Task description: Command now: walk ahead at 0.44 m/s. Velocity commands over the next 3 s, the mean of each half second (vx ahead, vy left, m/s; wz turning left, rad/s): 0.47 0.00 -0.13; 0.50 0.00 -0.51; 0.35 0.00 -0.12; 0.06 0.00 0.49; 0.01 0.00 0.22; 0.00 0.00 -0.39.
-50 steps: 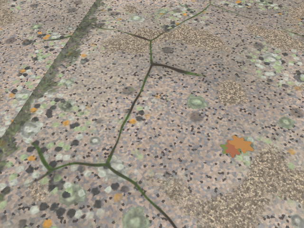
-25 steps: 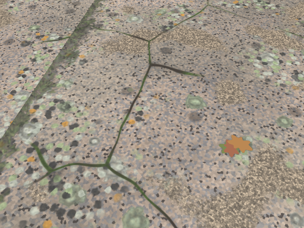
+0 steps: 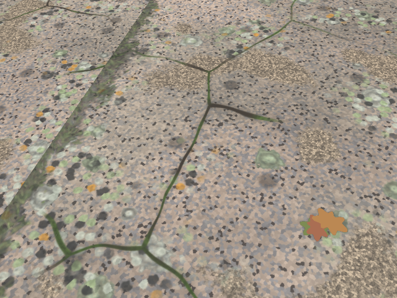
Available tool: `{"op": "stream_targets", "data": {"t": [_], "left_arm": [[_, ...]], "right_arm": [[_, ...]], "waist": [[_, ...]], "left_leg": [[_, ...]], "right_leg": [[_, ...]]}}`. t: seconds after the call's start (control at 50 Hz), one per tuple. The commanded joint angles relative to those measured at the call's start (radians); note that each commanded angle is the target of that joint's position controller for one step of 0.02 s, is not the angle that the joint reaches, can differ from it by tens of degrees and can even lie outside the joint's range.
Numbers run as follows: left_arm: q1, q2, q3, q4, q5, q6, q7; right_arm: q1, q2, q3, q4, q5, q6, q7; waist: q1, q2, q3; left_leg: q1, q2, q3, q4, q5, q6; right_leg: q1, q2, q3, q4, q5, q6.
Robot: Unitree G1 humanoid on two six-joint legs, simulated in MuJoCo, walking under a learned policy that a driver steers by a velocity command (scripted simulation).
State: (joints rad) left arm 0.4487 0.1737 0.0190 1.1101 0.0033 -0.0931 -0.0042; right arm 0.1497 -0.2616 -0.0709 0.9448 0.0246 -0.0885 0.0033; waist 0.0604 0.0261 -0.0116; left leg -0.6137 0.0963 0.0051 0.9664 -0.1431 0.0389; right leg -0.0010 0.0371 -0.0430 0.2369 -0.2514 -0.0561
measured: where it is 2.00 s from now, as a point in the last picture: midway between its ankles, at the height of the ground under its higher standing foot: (256, 214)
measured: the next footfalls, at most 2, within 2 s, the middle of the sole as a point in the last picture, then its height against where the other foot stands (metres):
left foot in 0.24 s outside the picture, level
right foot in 0.82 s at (259, 275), level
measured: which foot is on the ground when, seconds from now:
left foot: up 0.00-0.22, down 0.24-0.84, up 0.86-1.00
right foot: down 0.00-0.24, up 0.26-0.80, down 0.82-1.00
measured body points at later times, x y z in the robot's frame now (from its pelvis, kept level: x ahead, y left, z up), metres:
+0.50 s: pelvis +0.29 +0.07 +0.00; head +0.30 +0.07 +0.45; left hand +0.40 +0.33 -0.14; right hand +0.30 -0.20 -0.14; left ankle +0.29 +0.15 -0.75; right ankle +0.33 -0.11 -0.66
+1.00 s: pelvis +0.57 -0.04 -0.01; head +0.60 -0.05 +0.44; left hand +0.75 +0.19 -0.13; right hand +0.60 -0.34 -0.12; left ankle +0.60 +0.14 -0.66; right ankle +0.58 -0.10 -0.75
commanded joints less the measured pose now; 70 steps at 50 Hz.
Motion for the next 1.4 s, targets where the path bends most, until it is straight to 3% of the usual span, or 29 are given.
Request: {"op": "stream_targets", "data": {"t": [0.02, 0.16, 0.2, 0.24, 0.26, 0.28, 0.3, 0.32, 0.34, 0.4, 0.54, 0.7, 0.76, 0.8, 0.82, 0.84, 0.86, 0.88, 0.9, 0.94, 1.04, 1.12, 1.2, 1.26, 1.3, 1.32, 1.34, 1.36, 1.4], "left_arm": [[0.018, 0.170, 0.024, -0.048, 0.003, 0.000, 0.020], [0.073, 0.187, 0.041, -0.037, -0.019, 0.009, 0.026], [0.046, 0.214, 0.052, -0.049, -0.014, 0.018, 0.026], [0.015, 0.211, 0.050, -0.067, -0.003, 0.033, 0.025], [0.033, 0.160, 0.031, -0.095, 0.014, 0.032, 0.021], [0.171, -0.002, -0.009, -0.087, -0.009, 0.010, 0.007], [0.064, 0.120, 0.020, -0.093, -0.044, -0.016, 0.006], [-0.041, 0.176, 0.038, -0.134, -0.066, -0.027, 0.009], [-0.085, 0.177, 0.042, -0.142, -0.060, -0.028, 0.021], [-0.038, 0.117, 0.056, -0.129, -0.045, 0.014, 0.026], [-0.220, 0.121, 0.070, -0.216, -0.030, 0.037, 0.014], [-0.485, 0.086, 0.040, -0.351, -0.025, 0.028, -0.045], [-0.454, 0.126, 0.056, -0.387, -0.030, 0.032, -0.064], [-0.252, 0.207, 0.098, -0.357, -0.036, 0.036, -0.063], [-0.082, 0.280, 0.136, -0.318, -0.035, 0.041, -0.045], [-0.032, 0.389, 0.158, -0.305, -0.033, 0.047, -0.025], [-0.014, 0.369, 0.142, -0.333, -0.018, 0.034, -0.028], [-0.029, 0.293, 0.122, -0.328, -0.006, 0.026, -0.028], [-0.097, 0.246, 0.110, -0.337, -0.014, 0.016, -0.026], [-0.231, 0.185, 0.089, -0.376, -0.014, 0.010, -0.025], [-0.196, 0.247, 0.101, -0.385, -0.018, 0.009, 0.005], [-0.136, 0.237, 0.097, -0.372, -0.022, 0.019, 0.017], [-0.075, 0.224, 0.089, -0.335, -0.020, 0.020, 0.015], [-0.083, 0.230, 0.087, -0.326, -0.006, 0.033, 0.026], [-0.117, 0.218, 0.078, -0.344, 0.002, 0.035, 0.030], [-0.050, 0.176, 0.061, -0.361, 0.018, 0.029, 0.031], [0.096, 0.139, 0.046, -0.327, 0.011, 0.022, 0.023], [0.064, 0.224, 0.059, -0.325, 0.002, 0.026, 0.017], [-0.152, 0.251, 0.068, -0.380, -0.006, 0.043, 0.027]], "right_arm": [[-0.159, -0.001, 0.012, -0.097, -0.003, -0.006, 0.008], [-0.310, -0.033, 0.021, -0.166, 0.008, -0.017, 0.043], [-0.234, -0.077, 0.002, -0.156, 0.006, -0.021, 0.046], [0.064, -0.155, -0.042, -0.071, 0.010, -0.015, 0.033], [0.244, -0.234, -0.061, -0.037, -0.007, -0.011, 0.020], [0.285, -0.253, -0.057, -0.016, -0.021, -0.012, 0.032], [0.233, -0.154, -0.031, -0.021, -0.014, -0.017, 0.033], [0.134, -0.116, -0.018, -0.035, -0.012, -0.025, 0.029], [0.048, -0.090, -0.009, -0.048, -0.016, -0.034, 0.030], [-0.001, -0.026, 0.004, -0.022, -0.040, -0.047, 0.036], [0.076, -0.093, -0.008, 0.014, -0.046, -0.044, -0.009], [0.219, -0.139, -0.017, 0.034, -0.024, 0.001, -0.029], [0.184, -0.178, -0.028, 0.008, -0.017, 0.024, -0.036], [0.145, -0.204, -0.034, -0.014, -0.014, 0.039, -0.043], [0.129, -0.199, -0.030, -0.031, -0.013, 0.035, -0.044], [0.214, -0.051, 0.011, -0.074, -0.050, 0.011, -0.026], [0.179, -0.063, 0.021, -0.115, -0.014, -0.042, -0.008], [0.045, -0.129, 0.001, -0.146, 0.024, -0.074, 0.005], [0.015, -0.126, 0.004, -0.158, 0.027, -0.086, 0.005], [0.042, -0.139, -0.013, -0.136, -0.011, -0.068, -0.008], [-0.027, -0.090, -0.008, -0.188, -0.041, -0.020, -0.015], [-0.160, -0.056, 0.010, -0.221, -0.031, -0.027, -0.003], [-0.224, -0.090, 0.007, -0.248, -0.023, -0.042, 0.017], [-0.169, -0.119, -0.002, -0.237, -0.037, -0.058, 0.030], [0.012, -0.169, -0.022, -0.184, -0.050, -0.065, 0.032], [0.117, -0.228, -0.029, -0.175, -0.070, -0.064, 0.033], [0.161, -0.213, -0.025, -0.148, -0.056, -0.045, 0.041], [0.160, -0.177, -0.018, -0.154, -0.014, -0.027, 0.045], [0.018, -0.150, -0.008, -0.200, -0.009, 0.001, 0.035]], "waist": [[0.002, -0.091, 0.136], [-0.003, -0.106, 0.167], [-0.062, -0.138, 0.089], [-0.211, -0.153, -0.098], [-0.246, -0.013, -0.246], [-0.156, 0.260, -0.418], [-0.189, 0.148, -0.307], [-0.163, 0.107, -0.144], [-0.123, 0.008, -0.075], [-0.042, 0.046, -0.015], [-0.053, 0.010, 0.081], [-0.140, -0.016, 0.129], [-0.084, 0.045, 0.066], [0.038, 0.079, -0.055], [0.124, 0.033, -0.141], [0.035, -0.232, -0.229], [0.036, -0.215, -0.387], [0.076, -0.129, -0.278], [0.037, -0.073, -0.166], [-0.054, -0.005, -0.066], [-0.074, -0.041, -0.005], [-0.007, -0.103, 0.008], [0.023, -0.126, 0.031], [-0.008, -0.148, 0.002], [-0.097, -0.114, -0.120], [-0.095, 0.035, -0.270], [-0.067, 0.258, -0.399], [-0.089, 0.170, -0.385], [-0.099, 0.009, -0.149]], "left_leg": [[-0.123, -0.001, 0.014, -0.198, 0.116, -0.027], [-0.035, -0.041, 0.024, -0.425, 0.162, 0.023], [0.105, -0.087, 0.051, -0.432, 0.101, 0.055], [0.505, -0.124, 0.066, -0.423, 0.083, 0.108], [0.839, 0.101, -0.209, -0.406, 0.017, 0.173], [1.088, 0.326, -0.725, -0.597, -0.254, 0.325], [0.984, 0.286, -0.735, -0.689, -0.321, 0.265], [0.820, 0.264, -0.553, -0.706, -0.242, 0.212], [0.655, 0.235, -0.417, -0.733, -0.106, 0.187], [0.436, 0.149, -0.175, -0.811, 0.014, 0.143], [0.458, 0.139, 0.029, -0.877, 0.146, 0.142], [0.712, 0.181, 0.176, -0.789, 0.348, 0.111], [0.760, 0.195, 0.221, -0.629, 0.777, 0.085], [0.706, 0.176, 0.240, -0.335, 0.967, 0.054], [0.527, 0.133, 0.246, -0.071, 0.773, 0.012], [0.093, -0.027, 0.211, 0.302, -0.132, -0.047], [-0.117, -0.160, -0.036, 0.503, -0.460, -0.052], [-0.227, -0.091, -0.111, 0.500, -0.372, -0.018], [-0.222, -0.043, -0.105, 0.411, -0.278, 0.001], [-0.070, 0.022, -0.098, 0.250, -0.196, -0.017], [-0.005, 0.012, -0.054, -0.024, -0.044, -0.096], [0.079, -0.047, -0.025, -0.347, 0.240, -0.095], [0.065, -0.057, -0.037, -0.453, 0.264, -0.054], [0.102, -0.082, -0.014, -0.500, 0.190, 0.008], [0.376, -0.071, -0.018, -0.520, 0.439, 0.068], [0.705, 0.112, -0.237, -0.433, 0.787, 0.177], [0.928, 0.296, -0.536, -0.472, 0.912, 0.337], [0.898, 0.267, -0.598, -0.522, 0.676, 0.323], [0.635, 0.186, -0.441, -0.581, 0.457, 0.253]], "right_leg": [[-0.043, -0.234, 0.155, -0.144, 0.275, -0.123], [0.067, -0.290, 0.095, -0.112, 0.378, -0.107], [0.119, -0.300, 0.077, 0.009, 0.688, -0.086], [0.020, -0.238, 0.029, 0.366, 0.884, -0.040], [-0.251, -0.166, 0.010, 0.708, 0.505, -0.013], [-0.571, 0.025, 0.101, 1.034, -0.295, 0.030], [-0.665, -0.018, 0.213, 1.144, -0.299, 0.005], [-0.715, -0.067, 0.180, 1.147, -0.206, -0.011], [-0.659, -0.124, 0.163, 1.099, -0.104, -0.012], [-0.514, -0.188, 0.166, 0.986, -0.011, -0.017], [-0.719, -0.182, 0.178, 0.731, 0.250, 0.015], [-0.782, -0.140, 0.010, 0.428, 0.267, -0.008], [-0.637, -0.060, -0.076, 0.407, 0.121, -0.055], [-0.350, 0.018, -0.101, 0.373, 0.085, -0.111], [-0.060, 0.002, -0.009, 0.297, 0.132, -0.158], [0.304, -0.261, 0.463, 0.290, 0.120, -0.302], [0.462, -0.403, 0.919, 0.090, -0.004, -0.435], [0.412, -0.362, 0.780, 0.052, 0.037, -0.357], [0.263, -0.318, 0.620, 0.056, 0.114, -0.311], [-0.021, -0.238, 0.432, 0.027, 0.289, -0.259], [-0.226, -0.171, 0.306, -0.027, 0.403, -0.244], [-0.254, -0.113, 0.232, -0.010, 0.280, -0.172], [-0.134, -0.176, 0.285, 0.050, 0.264, -0.154], [-0.010, -0.205, 0.285, 0.177, 0.523, -0.110], [-0.041, -0.119, 0.211, 0.416, 0.673, -0.045], [-0.267, -0.031, 0.169, 0.708, 0.372, 0.014], [-0.493, 0.061, 0.138, 0.992, -0.374, 0.081], [-0.559, 0.019, 0.189, 1.068, -0.400, 0.089], [-0.645, -0.039, 0.142, 1.050, -0.285, 0.103]]}}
